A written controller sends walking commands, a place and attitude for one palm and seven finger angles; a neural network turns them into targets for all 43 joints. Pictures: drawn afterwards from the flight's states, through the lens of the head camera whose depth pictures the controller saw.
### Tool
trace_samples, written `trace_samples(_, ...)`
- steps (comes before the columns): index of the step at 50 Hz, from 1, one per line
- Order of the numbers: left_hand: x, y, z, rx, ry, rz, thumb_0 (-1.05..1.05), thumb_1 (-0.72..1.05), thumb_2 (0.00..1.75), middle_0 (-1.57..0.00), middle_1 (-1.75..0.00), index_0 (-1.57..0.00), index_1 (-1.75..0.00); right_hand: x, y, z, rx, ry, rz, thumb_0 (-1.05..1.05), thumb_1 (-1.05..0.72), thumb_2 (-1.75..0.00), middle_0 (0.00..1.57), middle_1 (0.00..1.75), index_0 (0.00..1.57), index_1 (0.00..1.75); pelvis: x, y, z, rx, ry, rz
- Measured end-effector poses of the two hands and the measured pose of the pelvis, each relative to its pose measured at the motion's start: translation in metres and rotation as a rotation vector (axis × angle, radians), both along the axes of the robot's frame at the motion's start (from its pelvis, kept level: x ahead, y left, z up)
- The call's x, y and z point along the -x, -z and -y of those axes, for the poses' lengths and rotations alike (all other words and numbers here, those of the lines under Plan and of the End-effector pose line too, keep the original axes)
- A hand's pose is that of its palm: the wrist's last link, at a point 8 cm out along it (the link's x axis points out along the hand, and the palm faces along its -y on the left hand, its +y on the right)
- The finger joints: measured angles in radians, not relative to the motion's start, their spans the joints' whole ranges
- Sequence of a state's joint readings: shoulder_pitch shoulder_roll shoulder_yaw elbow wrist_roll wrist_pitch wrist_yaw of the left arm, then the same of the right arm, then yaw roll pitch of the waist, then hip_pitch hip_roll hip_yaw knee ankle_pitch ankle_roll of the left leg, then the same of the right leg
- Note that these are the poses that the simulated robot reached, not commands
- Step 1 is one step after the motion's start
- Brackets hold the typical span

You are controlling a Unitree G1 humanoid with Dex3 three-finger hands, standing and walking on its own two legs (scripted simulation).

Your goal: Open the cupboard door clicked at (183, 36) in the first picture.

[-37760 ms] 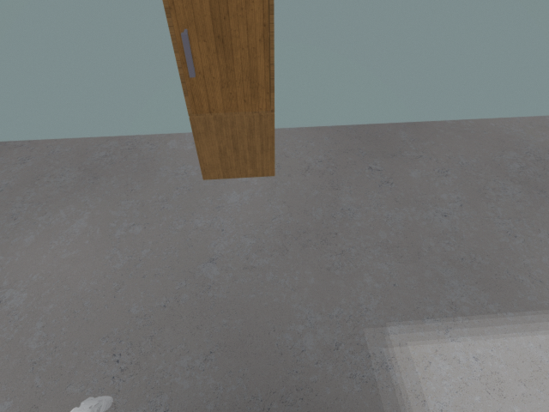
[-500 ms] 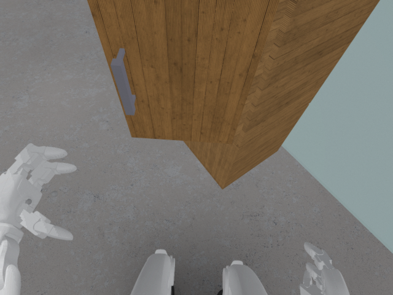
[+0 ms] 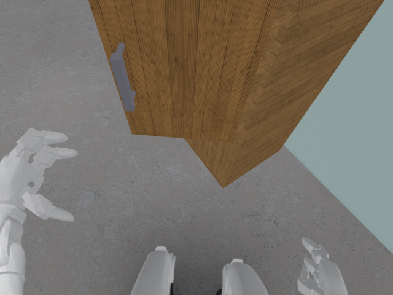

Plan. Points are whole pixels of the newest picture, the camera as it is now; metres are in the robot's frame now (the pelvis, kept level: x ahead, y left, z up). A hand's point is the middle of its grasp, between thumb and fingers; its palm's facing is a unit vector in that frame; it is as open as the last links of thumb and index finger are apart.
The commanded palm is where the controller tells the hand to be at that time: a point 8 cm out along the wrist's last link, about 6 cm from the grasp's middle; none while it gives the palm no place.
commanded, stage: move the hooked fingers beside the handle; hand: left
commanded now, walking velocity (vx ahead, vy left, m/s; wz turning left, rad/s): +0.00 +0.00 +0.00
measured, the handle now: (125, 79) +0.56 +0.22 +0.05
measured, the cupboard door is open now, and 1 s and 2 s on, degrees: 52 52 52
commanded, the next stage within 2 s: none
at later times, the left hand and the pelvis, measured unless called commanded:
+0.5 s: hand (72, 141) +0.38 +0.28 +0.05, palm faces -0.01 -1.00 -0.03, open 13.9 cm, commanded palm +0.37 +0.32 +0.05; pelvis +0.00 +0.01 +0.00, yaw -2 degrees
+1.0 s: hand (83, 116) +0.45 +0.28 +0.05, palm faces +0.00 -1.00 -0.02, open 13.9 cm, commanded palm +0.44 +0.32 +0.04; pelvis -0.01 +0.01 -0.01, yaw -2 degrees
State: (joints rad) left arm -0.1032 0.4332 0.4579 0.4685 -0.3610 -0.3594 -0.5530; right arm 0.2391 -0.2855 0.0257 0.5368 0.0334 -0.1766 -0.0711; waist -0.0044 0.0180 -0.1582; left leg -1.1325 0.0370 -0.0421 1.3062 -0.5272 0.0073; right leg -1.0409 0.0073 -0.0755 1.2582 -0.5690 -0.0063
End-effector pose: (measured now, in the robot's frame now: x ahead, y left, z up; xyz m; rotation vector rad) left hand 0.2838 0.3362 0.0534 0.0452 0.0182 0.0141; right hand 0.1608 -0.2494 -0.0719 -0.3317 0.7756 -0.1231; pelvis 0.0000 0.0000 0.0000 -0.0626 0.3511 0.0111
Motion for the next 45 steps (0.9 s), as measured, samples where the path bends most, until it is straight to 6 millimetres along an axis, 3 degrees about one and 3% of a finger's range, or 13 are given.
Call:
trace_samples(8,-0.034,-0.001,0.004,0.011,0.026,-0.008,-0.01,-0.5,0.3,-0.3,-1.2,-0.31,-1.2,0.02,0.004,0.005,0.005,0.047,-0.059,0.01,-0.9,-0.9,0.2,0.3,0.21,0.3,0.001,-0.001,-0.002,-0.003,0.012,-0.011)
trace_samples(21,-0.068,0.003,0.0,0.015,0.011,-0.002,-0.01,-0.5,0.3,-0.3,-1.2,-0.3,-1.2,0.057,0.012,0.01,0.021,0.109,-0.193,0.01,-0.9,-0.9,0.2,0.3,0.21,0.3,0.0,-0.001,-0.007,-0.003,0.024,-0.032)
trace_samples(45,-0.127,0.007,0.001,0.029,0.008,0.009,-0.01,-0.5,0.3,-0.3,-1.2,-0.3,-1.2,0.087,0.024,0.012,0.041,0.144,-0.325,0.01,-0.9,-0.9,0.2,0.3,0.21,0.3,0.004,0.008,-0.01,0.007,0.03,-0.068)
